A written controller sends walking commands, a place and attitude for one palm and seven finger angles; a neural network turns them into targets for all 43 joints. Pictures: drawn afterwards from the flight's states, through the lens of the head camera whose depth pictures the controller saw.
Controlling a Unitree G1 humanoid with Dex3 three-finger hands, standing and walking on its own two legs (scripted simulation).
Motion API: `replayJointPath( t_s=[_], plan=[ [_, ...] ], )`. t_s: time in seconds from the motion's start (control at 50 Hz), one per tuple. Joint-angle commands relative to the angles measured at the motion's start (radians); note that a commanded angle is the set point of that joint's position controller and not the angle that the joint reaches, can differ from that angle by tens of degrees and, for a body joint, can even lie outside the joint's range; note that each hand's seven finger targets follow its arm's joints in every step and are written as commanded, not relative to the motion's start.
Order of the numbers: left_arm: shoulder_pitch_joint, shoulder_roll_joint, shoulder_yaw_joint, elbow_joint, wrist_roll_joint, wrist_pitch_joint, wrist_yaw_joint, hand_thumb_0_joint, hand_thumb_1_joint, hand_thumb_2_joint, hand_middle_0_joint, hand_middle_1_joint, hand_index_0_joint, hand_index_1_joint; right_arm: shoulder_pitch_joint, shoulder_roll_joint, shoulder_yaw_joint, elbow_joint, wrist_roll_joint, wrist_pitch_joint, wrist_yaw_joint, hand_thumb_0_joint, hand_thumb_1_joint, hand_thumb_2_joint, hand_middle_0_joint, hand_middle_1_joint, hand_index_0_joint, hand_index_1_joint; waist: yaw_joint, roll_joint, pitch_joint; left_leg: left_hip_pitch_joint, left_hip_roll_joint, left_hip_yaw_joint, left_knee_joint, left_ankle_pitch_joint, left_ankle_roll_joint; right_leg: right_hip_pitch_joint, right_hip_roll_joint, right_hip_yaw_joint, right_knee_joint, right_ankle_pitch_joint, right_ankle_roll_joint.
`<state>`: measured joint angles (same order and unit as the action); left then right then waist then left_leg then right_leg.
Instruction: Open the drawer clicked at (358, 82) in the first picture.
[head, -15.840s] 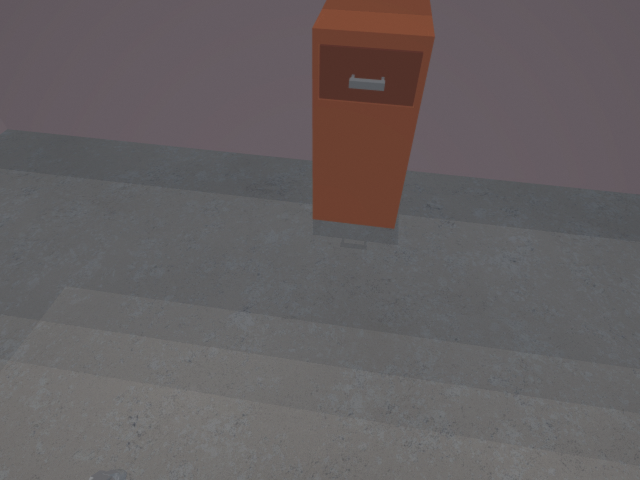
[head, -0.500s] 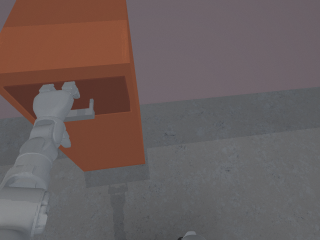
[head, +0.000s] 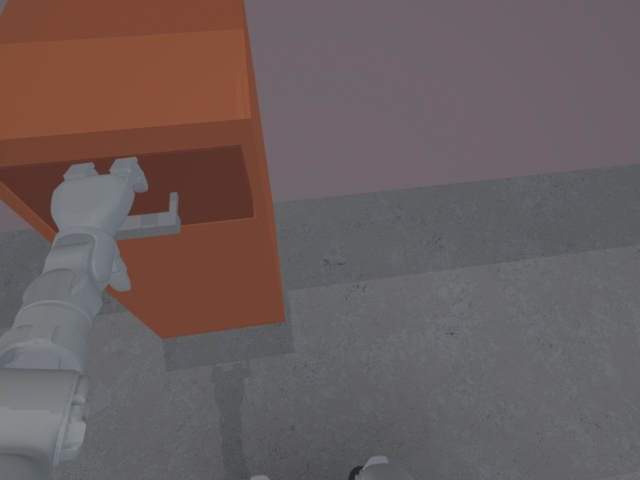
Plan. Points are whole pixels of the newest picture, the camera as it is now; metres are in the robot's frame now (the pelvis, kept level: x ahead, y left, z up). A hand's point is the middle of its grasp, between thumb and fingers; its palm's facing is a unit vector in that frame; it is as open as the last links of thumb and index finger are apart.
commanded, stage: lower the fingers behind the handle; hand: left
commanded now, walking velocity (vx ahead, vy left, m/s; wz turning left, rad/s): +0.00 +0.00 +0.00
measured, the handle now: (140, 214) +0.50 +0.27 -0.05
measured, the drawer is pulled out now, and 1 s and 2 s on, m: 0.00 0.00 0.00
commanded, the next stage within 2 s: lift the fingers back up to retry in 1.46 s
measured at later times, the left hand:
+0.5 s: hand (122, 243) +0.44 +0.28 -0.03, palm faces -0.09 -0.04 -1.00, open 13.9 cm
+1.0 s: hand (123, 241) +0.45 +0.28 -0.04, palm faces -0.04 +0.00 -1.00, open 13.9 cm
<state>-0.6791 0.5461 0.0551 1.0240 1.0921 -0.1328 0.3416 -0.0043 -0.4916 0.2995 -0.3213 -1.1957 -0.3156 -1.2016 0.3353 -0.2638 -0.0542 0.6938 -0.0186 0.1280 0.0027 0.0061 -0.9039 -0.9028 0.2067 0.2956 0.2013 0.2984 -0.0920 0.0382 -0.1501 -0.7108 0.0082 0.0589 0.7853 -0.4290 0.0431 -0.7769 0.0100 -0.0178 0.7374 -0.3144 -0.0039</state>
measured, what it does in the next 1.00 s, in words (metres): stands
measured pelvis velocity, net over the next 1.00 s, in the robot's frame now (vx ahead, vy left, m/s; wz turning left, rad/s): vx -0.03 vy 0.01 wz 0.00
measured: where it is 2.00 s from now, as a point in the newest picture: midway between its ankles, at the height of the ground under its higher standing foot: outside the picture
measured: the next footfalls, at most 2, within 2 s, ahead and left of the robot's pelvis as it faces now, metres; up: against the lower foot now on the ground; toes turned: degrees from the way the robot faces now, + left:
none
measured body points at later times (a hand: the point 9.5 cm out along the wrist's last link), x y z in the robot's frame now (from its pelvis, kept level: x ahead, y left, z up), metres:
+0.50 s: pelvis -0.01 +0.01 -0.02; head +0.11 +0.01 +0.42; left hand +0.44 +0.27 +0.02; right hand +0.01 -0.27 -0.14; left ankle -0.04 +0.09 -0.70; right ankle +0.01 -0.12 -0.70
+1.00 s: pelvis -0.03 +0.01 -0.04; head +0.10 +0.02 +0.39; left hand +0.44 +0.27 +0.02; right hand +0.00 -0.27 -0.16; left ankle -0.04 +0.09 -0.70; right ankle +0.01 -0.12 -0.70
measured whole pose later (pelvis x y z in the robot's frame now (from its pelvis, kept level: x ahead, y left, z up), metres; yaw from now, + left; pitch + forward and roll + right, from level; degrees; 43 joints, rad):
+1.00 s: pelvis -0.03 +0.01 -0.04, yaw +0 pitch +26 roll -2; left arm -0.80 0.57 0.02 1.11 1.12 -0.12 0.42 0.00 -0.49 0.30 -0.31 -1.34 -0.32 -1.20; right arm 0.34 -0.27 -0.02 0.68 -0.03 0.11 0.00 0.01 -0.90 -0.90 0.21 0.30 0.20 0.30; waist -0.11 0.04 -0.19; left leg -0.99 0.01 0.05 1.04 -0.50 0.06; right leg -1.04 0.00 -0.03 0.96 -0.36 0.01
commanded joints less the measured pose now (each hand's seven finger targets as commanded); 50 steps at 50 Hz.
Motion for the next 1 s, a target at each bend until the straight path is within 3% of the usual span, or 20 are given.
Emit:
replayJointPath(
  t_s=[0.0,0.04,0.16,0.18,0.2,0.26,0.28,0.34,0.36,0.38,0.42,0.46,0.5,0.54,0.56,0.58,0.62,0.7,0.8,0.98],
  plan=[
    [-0.316,0.261,0.061,-0.174,-0.011,-0.019,0.028,0.000,-0.500,0.300,-0.300,-1.200,-0.300,-1.200,0.136,-0.169,-0.057,-0.059,0.001,-0.010,-0.010,0.000,-0.900,-0.900,0.200,0.300,0.200,0.300,0.009,0.025,-0.390,0.163,-0.015,-0.043,-0.048,0.498,0.001,0.274,0.034,0.006,-0.026,0.360,-0.037],
    [-0.339,0.267,0.066,-0.169,-0.012,-0.032,0.033,0.000,-0.500,0.300,-0.300,-1.200,-0.300,-1.200,0.136,-0.171,-0.056,-0.055,-0.001,-0.010,-0.012,0.000,-0.900,-0.900,0.200,0.300,0.200,0.300,-0.002,0.005,-0.360,0.130,-0.017,-0.046,-0.042,0.463,0.004,0.260,0.033,0.006,-0.022,0.341,-0.039],
    [-0.418,0.281,0.076,-0.209,0.014,-0.055,0.090,0.000,-0.500,0.300,-0.300,-1.200,-0.300,-1.200,0.146,-0.170,-0.064,-0.043,-0.013,-0.019,-0.011,0.000,-0.900,-0.900,0.200,0.300,0.200,0.300,-0.017,0.067,-0.431,0.160,-0.014,-0.066,0.005,0.481,-0.003,0.167,0.038,0.000,0.023,0.296,-0.039],
    [-0.398,0.250,0.059,-0.199,0.008,-0.049,0.096,0.000,-0.500,0.300,-0.300,-1.200,-0.300,-1.200,0.145,-0.168,-0.063,-0.040,-0.017,-0.020,-0.007,0.000,-0.900,-0.900,0.200,0.300,0.200,0.300,-0.012,0.102,-0.437,0.171,-0.016,-0.062,0.013,0.485,-0.007,0.155,0.039,-0.004,0.028,0.289,-0.041],
    [-0.408,0.278,0.081,-0.204,0.012,-0.045,0.105,0.000,-0.500,0.300,-0.300,-1.200,-0.300,-1.200,0.147,-0.170,-0.063,-0.038,-0.017,-0.020,-0.005,0.000,-0.900,-0.900,0.200,0.300,0.200,0.300,-0.010,0.086,-0.453,0.170,-0.013,-0.067,0.018,0.495,-0.009,0.154,0.040,-0.006,0.034,0.292,-0.041],
    [-0.386,0.249,0.070,-0.189,0.008,-0.020,0.115,0.000,-0.500,0.300,-0.300,-1.200,-0.300,-1.200,0.153,-0.170,-0.064,-0.032,-0.020,-0.017,0.002,0.000,-0.900,-0.900,0.200,0.300,0.200,0.300,-0.005,0.105,-0.479,0.191,-0.008,-0.073,0.031,0.560,-0.017,0.144,0.041,-0.013,0.051,0.318,-0.040],
    [-0.357,0.233,0.063,-0.159,0.004,-0.006,0.113,0.000,-0.500,0.300,-0.300,-1.200,-0.300,-1.200,0.151,-0.170,-0.064,-0.030,-0.021,-0.015,0.005,0.000,-0.900,-0.900,0.200,0.300,0.200,0.300,-0.005,0.083,-0.454,0.182,-0.006,-0.070,0.032,0.558,-0.016,0.144,0.044,-0.016,0.048,0.321,-0.040],
    [-0.360,0.266,0.079,-0.150,0.000,0.011,0.102,0.000,-0.500,0.300,-0.300,-1.200,-0.300,-1.200,0.145,-0.177,-0.056,-0.033,-0.020,-0.009,0.004,0.000,-0.900,-0.900,0.200,0.300,0.200,0.300,-0.005,0.044,-0.442,0.127,-0.011,-0.060,0.030,0.526,-0.005,0.184,0.040,-0.007,0.045,0.344,-0.039],
    [-0.365,0.276,0.074,-0.143,0.011,0.012,0.099,0.000,-0.500,0.300,-0.300,-1.200,-0.300,-1.200,0.145,-0.177,-0.054,-0.034,-0.017,-0.007,0.002,0.000,-0.900,-0.900,0.200,0.300,0.200,0.300,-0.006,0.060,-0.442,0.126,-0.012,-0.062,0.026,0.512,-0.007,0.175,0.040,-0.005,0.046,0.333,-0.038],
    [-0.355,0.248,0.056,-0.130,0.007,0.015,0.094,0.000,-0.500,0.300,-0.300,-1.200,-0.300,-1.200,0.144,-0.176,-0.054,-0.037,-0.017,-0.007,0.002,0.000,-0.900,-0.900,0.200,0.300,0.200,0.300,-0.012,0.047,-0.411,0.118,-0.011,-0.062,0.028,0.493,-0.005,0.161,0.041,-0.010,0.045,0.314,-0.039],
    [-0.375,0.273,0.069,-0.133,0.011,0.005,0.089,0.000,-0.500,0.300,-0.300,-1.200,-0.300,-1.200,0.144,-0.179,-0.053,-0.035,-0.016,-0.009,-0.003,0.000,-0.900,-0.900,0.200,0.300,0.200,0.300,-0.018,0.032,-0.408,0.103,-0.011,-0.063,0.034,0.456,0.000,0.147,0.041,-0.007,0.045,0.289,-0.037],
    [-0.395,0.272,0.064,-0.141,0.013,-0.014,0.085,0.000,-0.500,0.300,-0.300,-1.200,-0.300,-1.200,0.146,-0.177,-0.052,-0.036,-0.017,-0.012,-0.006,0.000,-0.900,-0.900,0.200,0.300,0.200,0.300,-0.023,0.060,-0.416,0.108,-0.009,-0.070,0.041,0.460,-0.003,0.120,0.040,-0.007,0.056,0.277,-0.038],
    [-0.379,0.270,0.065,-0.126,0.015,-0.016,0.087,0.000,-0.500,0.300,-0.300,-1.200,-0.300,-1.200,0.149,-0.176,-0.052,-0.035,-0.019,-0.014,-0.006,0.000,-0.900,-0.900,0.200,0.300,0.200,0.300,-0.022,0.049,-0.420,0.089,-0.009,-0.069,0.053,0.448,-0.002,0.107,0.040,-0.011,0.067,0.265,-0.038],
    [-0.355,0.243,0.051,-0.079,0.008,-0.009,0.084,0.000,-0.500,0.300,-0.300,-1.200,-0.300,-1.200,0.150,-0.176,-0.050,-0.033,-0.020,-0.015,-0.003,0.000,-0.900,-0.900,0.200,0.300,0.200,0.300,-0.028,0.035,-0.390,0.068,-0.008,-0.067,0.060,0.433,-0.001,0.086,0.040,-0.014,0.069,0.252,-0.040],
    [-0.360,0.272,0.067,-0.078,0.014,-0.012,0.085,0.000,-0.500,0.300,-0.300,-1.200,-0.300,-1.200,0.155,-0.179,-0.049,-0.033,-0.018,-0.015,-0.004,0.000,-0.900,-0.900,0.200,0.300,0.200,0.300,-0.022,0.034,-0.406,0.051,-0.011,-0.066,0.069,0.431,-0.001,0.087,0.039,-0.010,0.080,0.256,-0.037],
    [-0.351,0.242,0.041,-0.058,0.010,-0.004,0.083,0.000,-0.500,0.300,-0.300,-1.200,-0.300,-1.200,0.153,-0.178,-0.047,-0.036,-0.020,-0.014,-0.002,0.000,-0.900,-0.900,0.200,0.300,0.200,0.300,-0.026,0.044,-0.387,0.039,-0.014,-0.062,0.072,0.409,-0.001,0.076,0.040,-0.012,0.080,0.241,-0.039],
    [-0.336,0.279,0.068,-0.047,0.014,0.001,0.084,0.000,-0.500,0.300,-0.300,-1.200,-0.300,-1.200,0.155,-0.182,-0.045,-0.038,-0.018,-0.013,-0.002,0.000,-0.900,-0.900,0.200,0.300,0.200,0.300,-0.017,0.018,-0.403,0.009,-0.016,-0.060,0.081,0.394,0.002,0.089,0.040,-0.007,0.089,0.244,-0.038],
    [-0.319,0.263,0.050,-0.025,0.017,0.015,0.076,0.000,-0.500,0.300,-0.300,-1.200,-0.300,-1.200,0.154,-0.181,-0.041,-0.050,-0.015,-0.009,-0.001,0.000,-0.900,-0.900,0.200,0.300,0.200,0.300,-0.014,0.023,-0.392,-0.016,-0.017,-0.059,0.087,0.370,0.000,0.067,0.041,-0.010,0.101,0.221,-0.039],
    [-0.315,0.249,0.035,0.010,0.008,0.029,0.067,0.000,-0.500,0.300,-0.300,-1.200,-0.300,-1.200,0.153,-0.184,-0.036,-0.058,-0.009,-0.013,-0.004,0.000,-0.900,-0.900,0.200,0.300,0.200,0.300,-0.023,-0.011,-0.363,-0.058,-0.016,-0.061,0.095,0.305,0.004,0.037,0.039,-0.013,0.105,0.169,-0.036],
    [-0.348,0.216,-0.008,0.071,0.002,0.043,0.048,0.000,-0.500,0.300,-0.300,-1.200,-0.300,-1.200,0.158,-0.187,-0.026,-0.067,-0.004,-0.033,-0.012,0.000,-0.900,-0.900,0.200,0.300,0.200,0.300,-0.047,-0.018,-0.335,-0.129,-0.016,-0.066,0.130,0.210,0.009,-0.044,0.036,-0.016,0.133,0.082,-0.035]
  ],
)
